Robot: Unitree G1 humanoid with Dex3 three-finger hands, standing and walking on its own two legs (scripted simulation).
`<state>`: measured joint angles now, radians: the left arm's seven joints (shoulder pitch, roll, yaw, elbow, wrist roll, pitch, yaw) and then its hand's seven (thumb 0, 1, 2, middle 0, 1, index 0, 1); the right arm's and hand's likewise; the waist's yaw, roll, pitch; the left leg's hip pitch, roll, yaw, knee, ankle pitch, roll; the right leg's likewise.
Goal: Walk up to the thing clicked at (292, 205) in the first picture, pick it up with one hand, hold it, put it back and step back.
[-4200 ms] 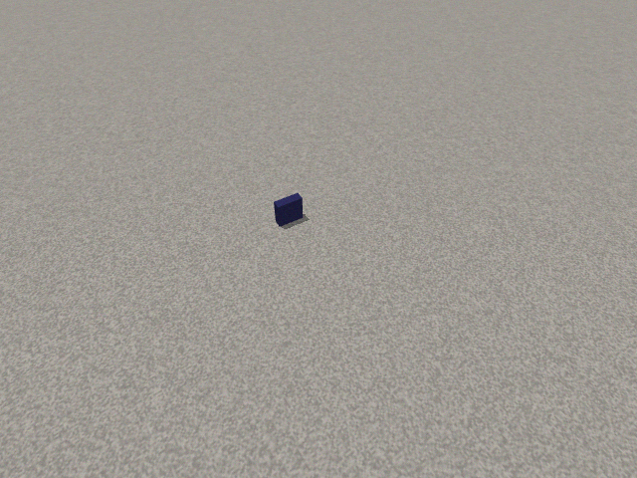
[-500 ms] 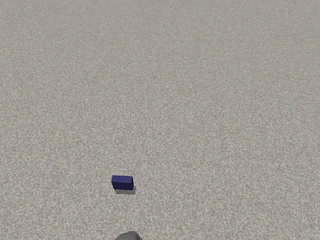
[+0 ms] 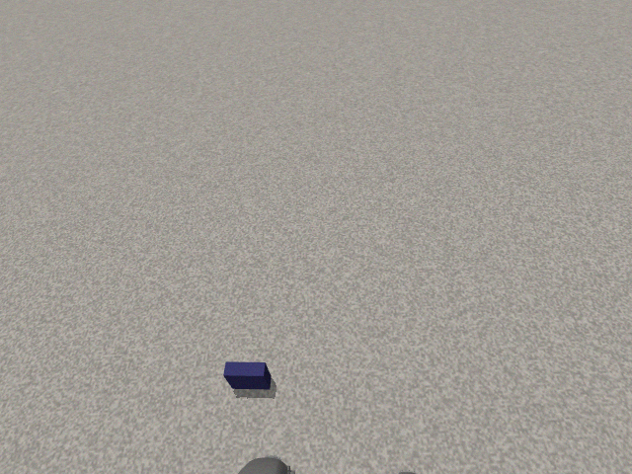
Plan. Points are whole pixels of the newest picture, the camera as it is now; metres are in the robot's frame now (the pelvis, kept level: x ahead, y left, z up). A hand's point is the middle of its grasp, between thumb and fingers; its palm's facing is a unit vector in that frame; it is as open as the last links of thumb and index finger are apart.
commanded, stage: walk up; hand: left
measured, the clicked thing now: (248, 376) +0.49 +0.26 -0.69
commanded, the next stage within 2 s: stand in 1.38 s
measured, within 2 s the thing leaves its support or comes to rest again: neither
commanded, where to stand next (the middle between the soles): +0.07 +0.04 m, yaw -2 degrees
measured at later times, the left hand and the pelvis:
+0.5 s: hand out of the picture +0.11 +0.30 -0.14, palm faces -0.01 -0.93 -0.36, open 7.4 cm; pelvis +0.02 +0.04 +0.01, yaw +0 degrees
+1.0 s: hand out of the picture +0.11 +0.29 -0.12, palm faces -0.04 -0.93 -0.38, open 7.4 cm; pelvis +0.03 +0.03 +0.03, yaw -1 degrees
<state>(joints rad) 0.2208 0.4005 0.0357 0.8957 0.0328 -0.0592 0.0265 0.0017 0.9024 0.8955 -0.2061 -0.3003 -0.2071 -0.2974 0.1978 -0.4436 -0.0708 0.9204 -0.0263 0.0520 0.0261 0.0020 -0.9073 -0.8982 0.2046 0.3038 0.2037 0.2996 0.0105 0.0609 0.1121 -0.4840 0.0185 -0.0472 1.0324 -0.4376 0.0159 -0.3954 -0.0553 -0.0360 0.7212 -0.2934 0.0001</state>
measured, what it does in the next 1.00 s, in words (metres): steps on the spot: left foot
